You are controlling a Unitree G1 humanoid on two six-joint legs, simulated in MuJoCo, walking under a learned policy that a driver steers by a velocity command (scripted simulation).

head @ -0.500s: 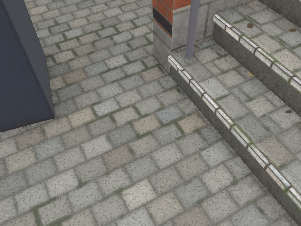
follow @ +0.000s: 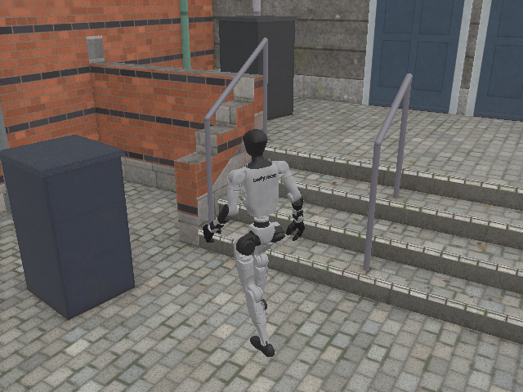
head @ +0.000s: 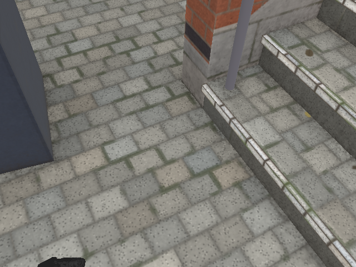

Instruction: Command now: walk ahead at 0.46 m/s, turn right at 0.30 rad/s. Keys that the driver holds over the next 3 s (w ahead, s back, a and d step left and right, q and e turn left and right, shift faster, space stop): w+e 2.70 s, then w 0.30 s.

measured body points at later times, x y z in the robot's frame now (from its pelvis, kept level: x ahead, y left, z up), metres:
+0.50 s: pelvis +0.30 -0.01 +0.01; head +0.33 -0.02 +0.45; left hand +0.43 +0.27 -0.10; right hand +0.47 -0.30 -0.06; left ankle +0.49 +0.09 -0.71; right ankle +0.19 -0.10 -0.73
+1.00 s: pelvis +0.54 -0.08 +0.00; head +0.57 -0.11 +0.45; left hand +0.86 -0.02 -0.08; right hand +0.38 -0.32 -0.12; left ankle +0.49 +0.08 -0.73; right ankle +0.58 -0.21 -0.72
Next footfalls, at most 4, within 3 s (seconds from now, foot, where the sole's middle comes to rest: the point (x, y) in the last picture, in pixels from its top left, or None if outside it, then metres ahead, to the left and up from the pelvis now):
0.06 right None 0.23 -0.10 -0.76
0.54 left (151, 248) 0.53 0.07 -0.76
1.02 right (227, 222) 0.61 -0.23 -0.76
1.50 left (214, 175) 0.83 -0.21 -0.76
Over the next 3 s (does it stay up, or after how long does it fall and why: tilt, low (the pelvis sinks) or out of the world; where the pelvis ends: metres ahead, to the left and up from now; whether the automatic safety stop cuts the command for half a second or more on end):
stays up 0.72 -1.03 0.37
